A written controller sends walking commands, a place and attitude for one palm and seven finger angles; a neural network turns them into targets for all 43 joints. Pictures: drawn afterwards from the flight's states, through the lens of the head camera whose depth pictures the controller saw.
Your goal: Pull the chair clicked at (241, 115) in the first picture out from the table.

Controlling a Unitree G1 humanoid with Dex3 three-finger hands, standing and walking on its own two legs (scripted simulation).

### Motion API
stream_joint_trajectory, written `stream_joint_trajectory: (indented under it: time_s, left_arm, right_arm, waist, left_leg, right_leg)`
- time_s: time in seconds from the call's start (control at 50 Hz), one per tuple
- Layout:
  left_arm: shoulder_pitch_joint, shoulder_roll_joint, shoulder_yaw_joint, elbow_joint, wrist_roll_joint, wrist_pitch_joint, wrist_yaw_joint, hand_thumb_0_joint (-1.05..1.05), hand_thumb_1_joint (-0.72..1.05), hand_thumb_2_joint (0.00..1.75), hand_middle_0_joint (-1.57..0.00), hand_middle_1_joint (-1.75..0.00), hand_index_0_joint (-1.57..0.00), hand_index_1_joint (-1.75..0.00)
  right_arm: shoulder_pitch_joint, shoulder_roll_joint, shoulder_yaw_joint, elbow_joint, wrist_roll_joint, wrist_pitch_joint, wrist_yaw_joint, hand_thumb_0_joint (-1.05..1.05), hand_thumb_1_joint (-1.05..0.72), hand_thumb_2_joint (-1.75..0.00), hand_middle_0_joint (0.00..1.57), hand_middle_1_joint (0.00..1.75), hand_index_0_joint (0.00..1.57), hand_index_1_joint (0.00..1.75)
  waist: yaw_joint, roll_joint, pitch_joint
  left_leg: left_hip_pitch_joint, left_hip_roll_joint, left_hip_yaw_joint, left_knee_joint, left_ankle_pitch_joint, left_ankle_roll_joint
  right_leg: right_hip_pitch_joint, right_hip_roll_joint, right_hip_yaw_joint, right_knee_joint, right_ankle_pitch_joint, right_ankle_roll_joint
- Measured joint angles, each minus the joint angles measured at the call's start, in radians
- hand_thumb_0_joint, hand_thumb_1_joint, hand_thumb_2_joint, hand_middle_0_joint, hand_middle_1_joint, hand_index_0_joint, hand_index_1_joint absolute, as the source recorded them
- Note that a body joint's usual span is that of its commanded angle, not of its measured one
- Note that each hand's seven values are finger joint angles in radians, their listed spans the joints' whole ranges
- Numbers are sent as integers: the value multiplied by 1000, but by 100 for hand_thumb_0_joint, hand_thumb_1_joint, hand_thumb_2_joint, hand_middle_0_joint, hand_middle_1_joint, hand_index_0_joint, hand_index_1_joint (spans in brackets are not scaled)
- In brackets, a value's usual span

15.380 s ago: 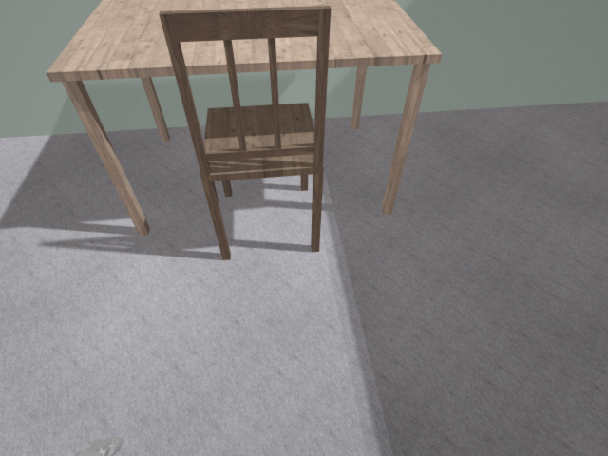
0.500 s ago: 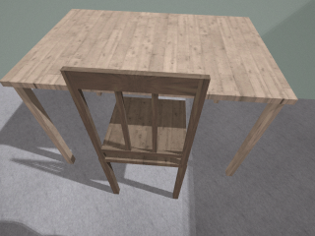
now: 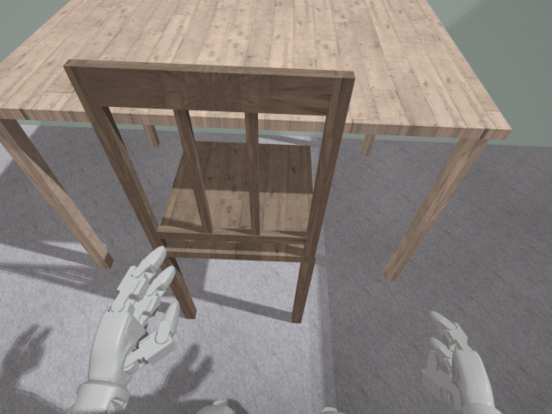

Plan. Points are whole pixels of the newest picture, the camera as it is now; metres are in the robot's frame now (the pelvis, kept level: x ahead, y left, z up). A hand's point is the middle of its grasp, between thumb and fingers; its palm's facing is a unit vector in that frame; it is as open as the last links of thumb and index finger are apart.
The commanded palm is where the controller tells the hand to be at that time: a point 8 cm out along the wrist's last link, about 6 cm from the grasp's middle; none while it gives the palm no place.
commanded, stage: raise the hand toward the chair's back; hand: left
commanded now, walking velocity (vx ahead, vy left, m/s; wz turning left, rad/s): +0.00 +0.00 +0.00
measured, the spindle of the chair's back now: (197, 181) +0.52 +0.17 +0.00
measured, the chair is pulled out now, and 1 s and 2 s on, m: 0.00 0.00 0.00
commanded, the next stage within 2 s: aim the fingers beside a spindle in 1.78 s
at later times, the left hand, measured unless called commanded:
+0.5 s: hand (147, 356) +0.20 +0.18 +0.00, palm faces +0.01 -1.00 -0.05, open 12.7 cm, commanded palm +0.17 +0.24 +0.01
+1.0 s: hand (127, 340) +0.22 +0.21 +0.01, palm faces +0.02 -1.00 -0.06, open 16.5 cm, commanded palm +0.20 +0.27 +0.02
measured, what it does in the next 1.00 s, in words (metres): stands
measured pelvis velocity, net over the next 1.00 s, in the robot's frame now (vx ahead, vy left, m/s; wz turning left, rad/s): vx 0.00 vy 0.01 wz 0.02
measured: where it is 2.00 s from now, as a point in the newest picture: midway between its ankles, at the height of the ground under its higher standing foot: outside the picture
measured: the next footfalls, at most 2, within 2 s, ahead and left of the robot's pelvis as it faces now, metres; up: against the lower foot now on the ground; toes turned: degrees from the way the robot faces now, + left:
none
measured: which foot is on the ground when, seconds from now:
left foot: down 0.00-1.00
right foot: down 0.00-1.00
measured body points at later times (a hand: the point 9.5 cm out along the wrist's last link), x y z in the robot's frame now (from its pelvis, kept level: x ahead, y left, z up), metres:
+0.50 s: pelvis -0.02 +0.00 -0.03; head +0.05 -0.01 +0.41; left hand +0.20 +0.23 +0.01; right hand +0.14 -0.23 -0.13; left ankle +0.02 +0.12 -0.68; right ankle +0.01 -0.10 -0.68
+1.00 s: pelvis +0.00 +0.01 -0.02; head +0.06 +0.02 +0.42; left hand +0.21 +0.26 +0.02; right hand +0.20 -0.22 -0.09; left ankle +0.02 +0.12 -0.68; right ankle +0.01 -0.10 -0.68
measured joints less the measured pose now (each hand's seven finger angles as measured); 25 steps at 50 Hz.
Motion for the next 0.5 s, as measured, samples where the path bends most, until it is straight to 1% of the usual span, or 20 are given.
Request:
stream_joint_trajectory:
  time_s: [0.02,0.04,0.06,0.1,0.14,0.18,0.2,0.26,0.3,0.34,0.38,0.42,0.44,0.46,0.5]
  left_arm:
    - [10,-1,2,-1,-3,-15,-30,1,72,81,-18,-26,-17,-26]
    - [24,0,6,-4,-7,-13,-47,1,69,80,-18,-26,-17,-26]
    - [43,3,9,-13,-11,2,-50,1,67,79,-18,-26,-18,-26]
    - [88,10,17,-41,-14,39,-28,1,61,78,-18,-25,-17,-25]
    - [134,23,27,-88,-10,60,11,1,57,76,-18,-24,-17,-24]
    - [164,41,36,-143,-11,53,37,1,52,74,-17,-24,-16,-24]
    - [169,49,39,-166,-14,41,41,1,49,73,-17,-23,-16,-23]
    - [137,69,39,-204,-29,19,18,1,42,70,-16,-22,-15,-22]
    - [92,78,33,-203,-38,38,-12,1,37,68,-15,-21,-14,-21]
    - [50,86,30,-189,-43,83,-36,1,33,66,-14,-21,-14,-21]
    - [25,89,34,-175,-47,139,-41,1,28,64,-14,-20,-14,-20]
    - [23,87,43,-172,-49,183,-27,1,23,62,-14,-19,-13,-19]
    - [28,84,49,-173,-49,194,-15,1,21,61,-14,-19,-13,-19]
    - [35,81,54,-175,-48,197,-1,1,19,60,-13,-18,-13,-19]
    - [54,76,62,-181,-46,186,25,0,14,58,-13,-18,-13,-18]
  right_arm:
    - [-15,-1,-5,-31,3,10,2,2,-91,-89,20,30,20,30]
    - [-28,-2,-9,-59,6,23,1,2,-91,-89,20,30,20,30]
    - [-37,-3,-12,-85,10,37,-2,2,-91,-89,20,30,20,30]
    - [-49,-2,-12,-123,14,58,-11,1,-91,-89,20,30,20,30]
    - [-51,4,-5,-143,12,69,-23,1,-91,-89,20,30,20,30]
    - [-45,15,10,-143,8,73,-35,1,-91,-89,20,30,19,30]
    - [-42,20,21,-137,7,72,-41,1,-91,-89,20,30,20,30]
    - [-32,36,58,-101,8,64,-52,1,-91,-89,20,30,20,30]
    - [-22,49,79,-76,12,63,-56,1,-91,-89,20,30,20,30]
    - [-8,64,94,-54,18,69,-60,1,-91,-89,20,30,20,30]
    - [10,78,99,-39,23,79,-63,2,-91,-89,20,30,20,30]
    - [34,87,96,-30,25,88,-65,2,-91,-89,20,30,20,30]
    - [46,89,92,-25,25,90,-66,2,-91,-89,20,30,20,30]
    - [58,88,87,-22,24,92,-67,2,-90,-89,20,30,20,30]
    - [78,81,76,-17,22,92,-67,2,-90,-89,20,30,20,30]
  waist:
    - [5,-9,-4]
    - [11,-17,-6]
    - [17,-21,-6]
    - [31,-21,-2]
    - [45,-13,1]
    - [56,-2,1]
    - [61,6,2]
    - [66,31,7]
    - [63,46,10]
    - [53,56,14]
    - [39,62,18]
    - [24,65,19]
    - [18,65,18]
    - [12,65,17]
    - [3,64,14]
  left_leg:
    - [-39,4,1,46,-17,-1]
    - [-72,7,-1,86,-32,-4]
    - [-100,9,-5,122,-45,-6]
    - [-146,14,-20,180,-64,-11]
    - [-182,18,-39,222,-79,-12]
    - [-213,21,-60,251,-87,-15]
    - [-227,22,-70,262,-88,-18]
    - [-264,23,-94,286,-87,-19]
    - [-281,24,-100,291,-83,-19]
    - [-285,25,-98,287,-77,-18]
    - [-277,27,-89,271,-70,-16]
    - [-260,27,-77,248,-64,-12]
    - [-249,27,-71,236,-60,-9]
    - [-239,27,-66,224,-57,-7]
    - [-222,25,-57,203,-52,-4]
  right_leg:
    - [-40,1,2,47,-18,-1]
    - [-72,3,1,86,-30,-8]
    - [-99,3,-2,121,-45,-10]
    - [-135,6,-15,170,-68,-14]
    - [-159,9,-33,199,-80,-19]
    - [-177,12,-53,215,-86,-25]
    - [-185,13,-63,219,-87,-27]
    - [-206,16,-86,226,-84,-30]
    - [-218,17,-91,226,-78,-29]
    - [-224,19,-89,220,-71,-28]
    - [-221,20,-81,207,-61,-25]
    - [-209,21,-69,188,-52,-20]
    - [-202,21,-64,177,-48,-18]
    - [-195,21,-59,167,-44,-16]
    - [-182,20,-50,149,-37,-12]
